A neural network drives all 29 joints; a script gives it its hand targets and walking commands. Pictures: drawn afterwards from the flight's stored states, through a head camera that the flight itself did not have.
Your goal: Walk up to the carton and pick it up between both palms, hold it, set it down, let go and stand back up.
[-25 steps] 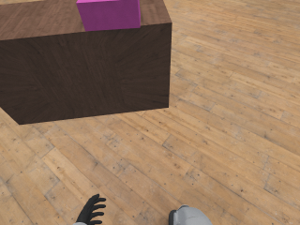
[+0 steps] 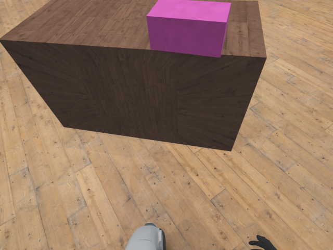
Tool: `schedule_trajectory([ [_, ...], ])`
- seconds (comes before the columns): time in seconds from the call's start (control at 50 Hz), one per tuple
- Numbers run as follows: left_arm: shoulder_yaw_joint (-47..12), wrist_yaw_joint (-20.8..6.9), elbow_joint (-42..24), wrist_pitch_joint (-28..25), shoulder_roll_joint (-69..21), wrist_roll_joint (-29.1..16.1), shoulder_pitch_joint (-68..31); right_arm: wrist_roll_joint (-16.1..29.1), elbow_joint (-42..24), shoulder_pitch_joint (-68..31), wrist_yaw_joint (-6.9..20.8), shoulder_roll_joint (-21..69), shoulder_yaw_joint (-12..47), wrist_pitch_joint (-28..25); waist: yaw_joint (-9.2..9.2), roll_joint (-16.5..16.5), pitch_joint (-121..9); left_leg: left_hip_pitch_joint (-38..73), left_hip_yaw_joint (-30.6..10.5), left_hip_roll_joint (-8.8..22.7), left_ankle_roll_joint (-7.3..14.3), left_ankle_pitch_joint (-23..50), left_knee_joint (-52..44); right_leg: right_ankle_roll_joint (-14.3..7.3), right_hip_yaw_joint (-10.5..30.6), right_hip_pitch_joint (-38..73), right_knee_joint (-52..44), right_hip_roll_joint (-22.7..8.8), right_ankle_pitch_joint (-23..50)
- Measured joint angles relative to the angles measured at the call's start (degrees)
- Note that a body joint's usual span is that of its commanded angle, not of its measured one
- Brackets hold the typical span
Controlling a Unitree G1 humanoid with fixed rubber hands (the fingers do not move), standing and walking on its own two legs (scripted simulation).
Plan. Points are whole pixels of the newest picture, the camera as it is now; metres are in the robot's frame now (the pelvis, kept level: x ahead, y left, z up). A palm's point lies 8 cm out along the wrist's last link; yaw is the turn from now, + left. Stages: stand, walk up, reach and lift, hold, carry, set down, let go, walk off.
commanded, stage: walk up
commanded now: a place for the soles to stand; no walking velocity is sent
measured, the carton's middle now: (189, 27) +0.94 +0.00 +0.05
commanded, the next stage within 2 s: none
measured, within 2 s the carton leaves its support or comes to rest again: neither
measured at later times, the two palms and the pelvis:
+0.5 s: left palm (133, 163) +0.37 +0.18 -0.12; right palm out of the picture +0.14 -0.30 -0.16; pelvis +0.24 -0.06 -0.02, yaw -7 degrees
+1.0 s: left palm (130, 170) +0.36 +0.19 -0.15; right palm (265, 141) +0.49 -0.27 -0.14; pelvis +0.41 -0.05 -0.02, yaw -2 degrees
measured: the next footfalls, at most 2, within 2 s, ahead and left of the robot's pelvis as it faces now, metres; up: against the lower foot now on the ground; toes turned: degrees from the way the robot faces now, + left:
left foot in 0.06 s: +0.19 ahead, +0.11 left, +0.00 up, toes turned +6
right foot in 0.46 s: +0.36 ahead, -0.17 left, +0.00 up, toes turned -14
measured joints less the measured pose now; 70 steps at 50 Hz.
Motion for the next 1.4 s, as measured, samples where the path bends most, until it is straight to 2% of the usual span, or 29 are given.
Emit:
schedule_trajectory([
  [0.04,-0.7,-0.1,-0.2,0.7,-0.5,0.1,1.1,-0.1,-1.1,-0.9,-0.4,1.4,0.5,-0.7,0.26,-0.4,0.0,3.5,1.3,-1.6,1.0,-2.4,-2.8,0.7,0.3,-0.2,4.0,-0.9,-3.8],
  [0.08,-1.5,-0.2,-0.6,1.5,-0.8,0.2,1.8,-0.3,-2.0,-1.0,-1.3,2.3,0.4,-1.9,-0.60,-0.9,-0.1,5.9,1.2,-3.0,1.6,-8.4,-2.6,0.1,2.1,-4.1,16.2,-2.5,-8.3],
  [0.1,-1.6,-0.5,-1.1,2.1,-0.7,0.2,0.8,0.0,-2.3,-0.7,-1.9,2.8,0.4,-2.1,-1.09,-1.7,0.6,5.8,1.7,-3.5,1.5,-10.6,0.2,-0.3,5.7,-7.5,25.3,-2.5,-8.7],
  [0.14,-1.5,-0.8,-2.8,3.0,-0.6,0.0,-1.7,1.1,-2.2,0.9,-3.1,2.7,0.4,-1.8,-1.74,-2.2,0.8,7.2,2.4,-3.5,1.6,-12.6,2.1,0.6,11.7,-15.4,41.9,-0.9,-7.8],
  [0.18,-0.9,-0.9,-4.7,2.8,-0.2,0.2,-5.1,1.6,-0.9,2.9,-3.7,1.9,0.0,-1.8,-2.33,-2.3,0.4,10.6,3.4,-3.0,1.2,-13.2,0.4,2.2,13.9,-22.3,49.3,-0.7,-5.8],
  [0.22,0.1,-1.2,-6.7,2.6,0.7,0.7,-8.6,1.9,0.9,5.3,-3.8,0.7,-0.4,-2.3,-2.82,-2.1,-0.7,14.2,4.2,-2.2,0.4,-13.6,-2.7,3.0,14.0,-27.6,47.6,-1.8,-3.9],
  [0.3,1.5,-2.6,-10.1,2.1,2.5,0.8,-14.6,2.0,4.0,9.8,-3.3,-1.7,-0.9,-3.2,-4.37,-1.7,-2.2,20.2,5.0,-0.5,-1.2,-14.4,-7.7,2.4,13.0,-33.3,35.4,-4.0,4.3],
  [0.38,1.9,-3.1,-11.8,1.2,3.1,0.4,-18.6,1.8,6.3,13.1,-2.4,-3.7,-1.1,-2.8,-5.92,-0.9,-2.4,23.8,5.5,1.1,-2.6,-17.5,-8.0,1.5,11.3,-32.8,21.4,-4.5,13.8],
  [0.42,2.0,-2.9,-12.4,0.8,3.0,0.4,-19.4,1.7,7.2,14.8,-2.0,-4.2,-1.0,-2.3,-6.50,-0.7,-2.6,25.1,5.6,1.9,-3.7,-20.2,-6.4,1.3,9.9,-30.4,17.0,-3.9,15.0],
  [0.46,1.9,-2.4,-13.2,0.2,3.0,0.4,-19.2,1.6,7.6,16.7,-1.6,-4.5,-0.6,-1.5,-6.59,-0.5,-2.9,25.2,5.1,3.0,-4.0,-24.0,-2.3,0.8,8.7,-26.8,13.1,-2.7,13.8],
  [0.48,1.8,-1.9,-13.2,0.0,2.5,0.4,-19.4,1.6,7.9,16.9,-1.4,-4.7,-0.5,-0.9,-6.33,0.4,-2.4,23.7,3.3,3.9,-3.3,-25.8,2.9,0.0,8.0,-26.8,15.1,-1.9,11.8],
  [0.52,1.3,-0.8,-13.3,0.2,1.7,-0.1,-18.9,1.4,7.8,16.7,-1.0,-4.6,-0.4,0.6,-5.47,0.6,-1.7,18.3,-2.0,1.5,-3.0,-27.1,17.9,-1.2,7.7,-26.1,18.2,-1.9,8.0],
  [0.56,0.8,0.1,-12.8,0.5,1.0,-0.8,-17.4,1.3,7.0,15.5,-0.9,-4.3,-0.6,1.3,-4.95,0.6,-1.2,13.0,-4.0,-0.2,-2.6,-25.0,27.9,-1.3,7.3,-23.1,16.7,-2.3,7.1],
  [0.62,0.5,0.2,-11.5,-0.1,0.5,-1.2,-14.5,0.8,5.3,12.8,-0.7,-3.8,-0.7,1.0,-4.11,0.6,-1.0,6.8,-4.2,-0.1,-3.2,-20.2,30.1,-1.1,6.4,-17.9,11.0,-2.5,7.7],
  [0.68,0.3,0.3,-9.7,-0.9,0.2,-1.1,-11.3,0.6,4.0,10.1,-0.4,-3.5,-0.9,0.7,-3.35,0.4,-1.3,2.2,-4.6,0.4,-4.2,-15.5,27.1,-1.0,5.8,-13.8,6.2,-2.6,8.4],
  [0.74,0.2,0.2,-7.6,-1.0,0.1,-0.6,-8.5,0.4,3.3,7.5,-0.1,-3.1,-0.8,1.0,-2.64,0.3,-1.5,-0.1,-4.5,1.2,-4.3,-11.6,20.3,-0.6,5.1,-10.6,2.9,-2.6,8.1],
  [0.86,-0.4,0.3,-4.6,0.1,0.0,-0.2,-5.9,0.9,2.5,2.6,-0.4,-1.0,0.0,1.0,-1.48,0.0,0.5,1.6,-2.6,0.4,-2.1,-4.9,3.4,1.1,3.5,-6.9,3.4,-2.9,4.5],
  [0.92,-0.7,0.3,-4.0,1.0,0.3,-0.4,-5.7,1.1,2.2,1.2,-1.2,-0.3,0.2,0.1,-1.13,0.1,0.6,5.8,-1.0,-1.1,-0.1,-0.1,-3.1,2.3,3.2,-7.2,8.3,-3.3,0.2],
  [0.94,-0.7,0.3,-4.1,1.3,0.3,-0.5,-5.5,1.1,2.0,1.1,-1.4,-0.2,0.2,-0.3,-1.35,0.3,0.3,7.5,-0.8,-1.3,0.4,-1.4,-4.6,2.5,3.3,-8.1,11.4,-3.4,-1.8],
  [0.98,-0.5,0.5,-4.3,2.3,0.9,-0.7,-7.4,1.5,2.2,0.2,-2.1,0.7,0.2,-0.6,-2.07,-1.8,1.5,7.5,-0.1,-2.7,0.6,-8.0,-1.9,1.6,7.4,-12.1,22.2,-4.0,-7.8],
  [1.02,-0.4,1.0,-5.6,3.5,0.9,-0.8,-9.5,2.3,2.3,0.2,-2.8,0.9,0.4,0.5,-2.49,-2.5,1.8,7.4,0.3,-3.1,0.9,-9.5,-0.1,1.3,11.6,-16.5,32.0,-2.2,-11.7],
  [1.06,-0.3,1.3,-7.0,3.8,0.5,-0.5,-11.4,2.6,2.8,0.0,-3.3,0.6,0.5,1.9,-2.78,-2.5,1.4,8.2,1.1,-2.8,1.1,-9.5,-0.7,1.1,13.2,-19.9,35.5,-1.2,-11.5],
  [1.14,-0.1,1.3,-9.3,3.3,0.1,-0.5,-14.9,2.7,3.4,-0.1,-3.6,-0.2,0.6,2.3,-3.86,-1.7,0.4,9.6,2.7,-2.2,1.0,-8.9,-3.0,1.0,13.3,-21.6,27.6,-0.9,-6.7],
  [1.2,0.1,1.4,-10.0,2.5,-0.2,-1.2,-16.5,2.8,4.2,-0.1,-3.1,-1.2,0.6,3.1,-4.26,-0.5,-0.4,9.5,3.5,-1.2,0.3,-10.1,-1.5,1.1,12.4,-18.7,15.6,-0.5,3.9],
  [1.22,0.1,1.4,-9.8,2.5,-0.6,-1.2,-17.2,3.1,4.8,-0.1,-3.1,-1.7,0.6,3.5,-4.57,0.7,-0.4,9.6,3.1,-0.5,0.0,-10.6,-0.9,1.1,11.9,-17.9,14.7,0.1,5.3],
  [1.32,-0.8,1.1,-9.3,2.5,-0.4,-1.9,-18.8,3.1,7.7,1.6,-2.2,-2.4,1.2,4.3,-5.33,1.2,-2.5,13.0,3.2,-1.2,-1.5,-10.6,-6.4,1.2,11.9,-15.0,10.1,0.1,5.0],
  [1.4,-1.2,0.5,-7.9,2.5,0.5,-2.4,-20.2,2.7,9.9,3.2,-2.1,-3.0,1.3,3.1,-5.36,0.7,-2.6,15.0,3.7,-1.3,-0.9,-7.1,-10.0,1.4,12.3,-13.3,7.3,0.2,6.1],
])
